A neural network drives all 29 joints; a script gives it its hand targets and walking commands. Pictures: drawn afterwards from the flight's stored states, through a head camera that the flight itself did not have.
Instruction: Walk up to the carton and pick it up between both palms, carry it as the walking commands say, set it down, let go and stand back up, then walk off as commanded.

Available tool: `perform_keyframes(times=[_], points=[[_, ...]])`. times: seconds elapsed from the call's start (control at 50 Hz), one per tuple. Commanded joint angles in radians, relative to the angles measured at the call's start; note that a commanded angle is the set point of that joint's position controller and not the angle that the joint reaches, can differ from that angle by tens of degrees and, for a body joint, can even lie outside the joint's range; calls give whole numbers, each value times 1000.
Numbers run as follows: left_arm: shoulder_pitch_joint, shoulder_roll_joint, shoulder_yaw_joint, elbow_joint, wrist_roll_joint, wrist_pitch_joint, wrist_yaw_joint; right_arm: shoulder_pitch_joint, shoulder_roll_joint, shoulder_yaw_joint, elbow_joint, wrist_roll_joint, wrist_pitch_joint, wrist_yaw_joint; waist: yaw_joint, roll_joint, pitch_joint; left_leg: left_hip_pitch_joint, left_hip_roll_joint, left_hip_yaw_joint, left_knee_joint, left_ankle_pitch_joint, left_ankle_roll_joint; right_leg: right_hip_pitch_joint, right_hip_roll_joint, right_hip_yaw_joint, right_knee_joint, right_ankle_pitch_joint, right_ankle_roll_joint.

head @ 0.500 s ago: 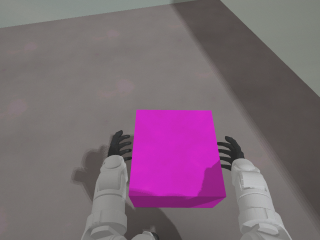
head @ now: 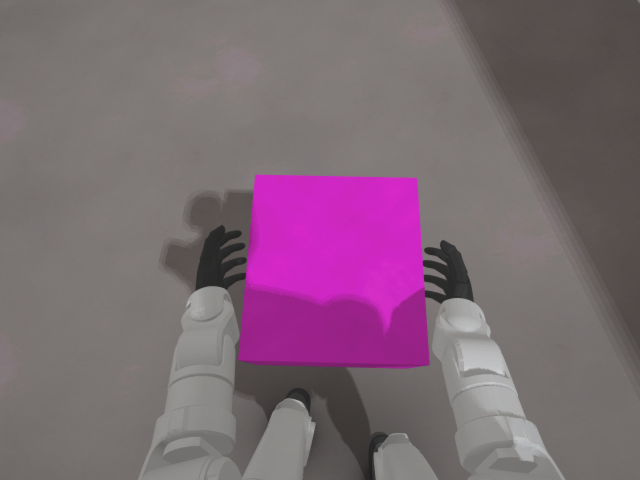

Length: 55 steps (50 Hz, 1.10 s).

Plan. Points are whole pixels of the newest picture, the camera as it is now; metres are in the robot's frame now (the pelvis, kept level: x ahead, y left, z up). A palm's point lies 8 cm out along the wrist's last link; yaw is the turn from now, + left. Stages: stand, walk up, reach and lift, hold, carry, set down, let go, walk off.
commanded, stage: set down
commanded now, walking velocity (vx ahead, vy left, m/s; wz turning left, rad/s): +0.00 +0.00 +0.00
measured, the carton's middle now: (333, 275) +0.39 +0.07 -0.16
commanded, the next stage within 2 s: none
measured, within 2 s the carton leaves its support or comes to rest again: neither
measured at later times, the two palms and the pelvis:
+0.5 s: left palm (218, 294) +0.34 +0.24 -0.17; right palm (420, 289) +0.39 -0.07 -0.18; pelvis -0.05 +0.05 -0.10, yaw +0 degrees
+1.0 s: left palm (241, 286) +0.37 +0.23 -0.25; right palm (415, 283) +0.42 -0.08 -0.28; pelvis -0.06 +0.02 -0.16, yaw +0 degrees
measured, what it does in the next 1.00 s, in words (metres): lowers itself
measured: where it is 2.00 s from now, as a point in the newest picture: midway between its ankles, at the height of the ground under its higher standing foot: (334, 471)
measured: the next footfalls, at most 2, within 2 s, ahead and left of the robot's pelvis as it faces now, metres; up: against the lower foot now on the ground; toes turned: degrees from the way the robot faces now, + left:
none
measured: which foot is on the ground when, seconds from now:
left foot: down 0.00-1.00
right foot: down 0.00-1.00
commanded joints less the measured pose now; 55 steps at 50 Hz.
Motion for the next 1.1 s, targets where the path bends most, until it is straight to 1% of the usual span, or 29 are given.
perform_keyframes(times=[0.0, 0.04, 0.06, 0.08, 0.1, 0.12, 0.16, 0.24, 0.3, 0.32, 0.34, 0.38, 0.42, 0.48, 0.52, 0.54, 0.6, 0.62, 0.7, 0.74, 0.76, 0.78, 0.8, 0.82, 0.92, 0.94, 0.96, 1.02, 1.08], points=[[-455, -873, -558, 66, -99, -21, -341, -691, 886, 511, -105, 82, -107, 367, 25, -27, -823, 593, -90, 115, 112, 402, 19, 167, 16, -35, -79, 394, 66], [-528, -835, -523, 124, -89, 0, -353, -764, 821, 464, -97, 62, -111, 363, -8, -15, -715, 493, -86, 117, 150, 286, 17, 75, 18, -45, -49, 281, 60], [-502, -878, -554, 93, -104, -12, -358, -845, 857, 538, -179, 99, -118, 364, 30, -46, -823, 477, -96, 118, 176, 370, 15, 152, 6, -25, -31, 418, 71], [-478, -828, -520, 149, -93, -7, -372, -779, 857, 503, -123, 70, -99, 347, -45, -118, -794, 398, -92, 129, 202, 365, 17, 174, -2, -30, -2, 532, 97], [-445, -865, -492, 138, -79, -5, -374, -871, 897, 593, -212, 113, -106, 350, 90, -56, -863, 358, -106, 150, 206, 347, 8, 277, -6, -12, 21, 545, 96], [-492, -815, -473, 181, -69, 0, -371, -761, 909, 487, -36, 63, -71, 345, 0, -128, -807, 276, -108, 138, 185, 268, 26, 274, -11, -22, 35, 556, 107], [-537, -835, -468, 161, -54, 13, -381, -710, 879, 420, 10, 21, -66, 357, -34, -96, -795, 294, -119, 142, 200, 261, 22, 129, 19, -60, 58, 457, 98], [-633, -859, -502, 96, -85, 16, -341, -838, 870, 464, 0, 74, -75, 397, 49, -10, -861, 371, -109, 150, 262, 262, -9, -37, 48, -108, 129, 275, 55], [-730, -942, -574, 75, -124, 30, -306, -951, 828, 455, -5, 105, -77, 432, -19, 41, -955, 438, -97, 119, 323, 238, -30, -200, 69, -146, 213, 177, 36], [-691, -960, -581, 49, -135, 28, -294, -1016, 844, 515, -44, 145, -81, 453, 78, 74, -1020, 507, -101, 130, 313, 248, -44, -219, 75, -156, 232, 158, 32], [-782, -1005, -640, 6, -177, 33, -288, -1026, 833, 489, -42, 148, -81, 459, -42, 64, -1072, 516, -90, 119, 350, 210, -52, -214, 70, -155, 231, 129, 22], [-788, -1028, -640, 30, -174, 57, -266, -1146, 794, 489, -96, 179, -85, 487, 15, 134, -1082, 587, -95, 77, 336, 125, -66, -345, 75, -176, 280, 43, 6], [-920, -1039, -674, 16, -208, 72, -253, -1146, 742, 412, -17, 140, -68, 490, -104, 132, -1090, 558, -78, 47, 355, 9, -69, -376, 76, -178, 336, 6, -4], [-988, -988, -600, 34, -188, 94, -248, -1150, 753, 321, 92, 108, -37, 503, -104, 157, -1015, 488, -81, 48, 384, -171, -69, -505, 81, -174, 385, -99, -17], [-983, -1026, -572, 114, -174, 119, -258, -1155, 717, 245, 113, 72, -22, 502, -182, 118, -925, 385, -85, 62, 421, -229, -59, -536, 63, -178, 374, -146, -16], [-1020, -1014, -608, 61, -189, 110, -256, -1186, 786, 302, 74, 109, -21, 513, -96, 129, -1011, 443, -96, 79, 421, -170, -59, -490, 67, -182, 389, -86, -7], [-1093, -989, -598, 84, -179, 123, -242, -1236, 756, 299, 129, 135, -1, 521, -107, 137, -1022, 450, -83, 68, 444, -188, -57, -566, 65, -208, 418, -128, 0], [-1051, -966, -544, 105, -158, 119, -237, -1243, 783, 300, 155, 141, -5, 526, -25, 146, -990, 374, -83, 92, 472, -161, -57, -568, 64, -187, 435, -114, -4], [-1083, -979, -503, 120, -157, 113, -240, -1272, 805, 302, 141, 151, 1, 532, -19, 76, -1064, 365, -85, 115, 490, -101, -39, -523, 72, -208, 450, -62, 19], [-1070, -977, -506, 132, -170, 102, -238, -1386, 752, 356, 73, 187, -5, 516, 12, 66, -1134, 289, -99, 174, 559, 13, -39, -478, 63, -210, 440, -47, 28], [-1049, -925, -489, 138, -147, 93, -247, -1437, 792, 415, 18, 227, -21, 503, 83, 44, -1168, 235, -105, 196, 581, 89, -30, -439, 71, -193, 467, 3, 42], [-1031, -986, -510, 138, -153, 95, -257, -1355, 834, 428, 23, 228, -14, 489, 17, 49, -1244, 293, -112, 193, 585, 137, -21, -374, 70, -191, 461, 76, 50], [-1024, -939, -488, 172, -154, 92, -266, -1390, 826, 437, 17, 236, -23, 471, 73, 51, -1216, 233, -113, 208, 609, 144, -10, -389, 63, -185, 484, 65, 55], [-1050, -921, -476, 153, -178, 81, -278, -1376, 835, 446, 8, 228, -21, 460, 23, -36, -1207, 202, -113, 192, 616, 189, -2, -369, 71, -194, 483, 105, 70], [-1117, -875, -511, 92, -243, 72, -331, -1327, 842, 464, -10, 215, -26, 390, -8, -113, -1268, -31, -117, 212, 671, 176, -7, -177, 56, -135, 494, 235, 73], [-1125, -816, -509, 71, -245, 63, -332, -1410, 865, 513, -55, 266, -39, 379, 69, -116, -1301, -5, -118, 218, 678, 216, 2, -195, 63, -153, 535, 265, 89], [-1128, -843, -532, 83, -264, 61, -336, -1445, 802, 519, -117, 263, -52, 362, 5, -91, -1368, 2, -120, 210, 687, 265, -4, -159, 60, -153, 544, 360, 96], [-1276, -767, -475, 78, -257, 79, -354, -1402, 816, 414, 34, 194, -8, 339, -23, -131, -1215, -123, -115, 206, 713, 58, 10, -251, 65, -138, 540, 146, 71], [-1189, -792, -522, 76, -279, 78, -365, -1355, 817, 453, -38, 205, -18, 337, -47, -122, -1305, -97, -123, 211, 746, 166, -21, -187, 61, -155, 556, 238, 76]])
